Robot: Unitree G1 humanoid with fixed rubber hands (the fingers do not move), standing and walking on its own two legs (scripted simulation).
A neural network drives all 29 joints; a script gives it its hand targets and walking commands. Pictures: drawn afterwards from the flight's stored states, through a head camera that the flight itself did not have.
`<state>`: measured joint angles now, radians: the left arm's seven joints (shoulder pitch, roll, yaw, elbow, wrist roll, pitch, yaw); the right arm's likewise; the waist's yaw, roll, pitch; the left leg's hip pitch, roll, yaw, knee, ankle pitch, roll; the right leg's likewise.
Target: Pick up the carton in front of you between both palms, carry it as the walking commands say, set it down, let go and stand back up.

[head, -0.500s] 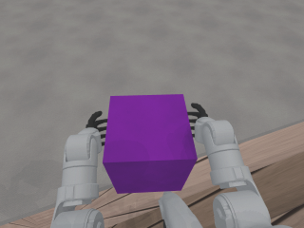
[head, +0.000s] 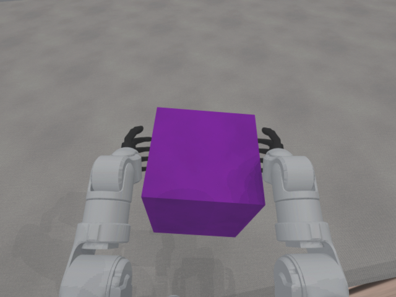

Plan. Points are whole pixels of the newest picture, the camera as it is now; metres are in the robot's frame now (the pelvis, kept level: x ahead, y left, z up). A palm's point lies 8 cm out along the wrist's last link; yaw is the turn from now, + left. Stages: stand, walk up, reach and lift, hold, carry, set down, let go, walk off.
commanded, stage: carry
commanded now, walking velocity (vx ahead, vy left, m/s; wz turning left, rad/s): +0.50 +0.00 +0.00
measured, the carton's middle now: (199, 178) +0.37 -0.01 +0.01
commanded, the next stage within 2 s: none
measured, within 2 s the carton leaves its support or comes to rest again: neither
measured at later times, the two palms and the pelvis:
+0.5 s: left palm (162, 117) +0.77 +0.12 -0.14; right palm (233, 108) +0.80 -0.16 -0.13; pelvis +0.42 -0.03 -0.20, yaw -1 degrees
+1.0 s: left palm (167, 61) +1.13 +0.12 -0.09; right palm (227, 60) +1.10 -0.17 -0.08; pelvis +0.77 +0.00 -0.15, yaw -4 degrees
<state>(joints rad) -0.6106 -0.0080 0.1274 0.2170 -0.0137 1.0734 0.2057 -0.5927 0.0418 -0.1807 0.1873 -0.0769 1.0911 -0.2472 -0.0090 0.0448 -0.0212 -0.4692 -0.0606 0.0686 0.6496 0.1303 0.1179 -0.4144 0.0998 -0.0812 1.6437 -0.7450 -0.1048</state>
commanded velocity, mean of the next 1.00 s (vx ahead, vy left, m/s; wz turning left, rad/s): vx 0.50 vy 0.00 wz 0.00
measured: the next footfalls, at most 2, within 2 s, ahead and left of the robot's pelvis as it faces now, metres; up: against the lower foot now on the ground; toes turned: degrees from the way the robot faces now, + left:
right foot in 0.36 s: +0.52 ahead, -0.09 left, -0.17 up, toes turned -3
left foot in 0.74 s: +0.79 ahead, +0.09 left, -0.17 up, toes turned +3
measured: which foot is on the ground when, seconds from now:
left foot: down 0.00-0.36, up 0.38-0.72, down 0.74-1.00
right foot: up 0.00-0.34, down 0.36-0.74, up 0.76-1.00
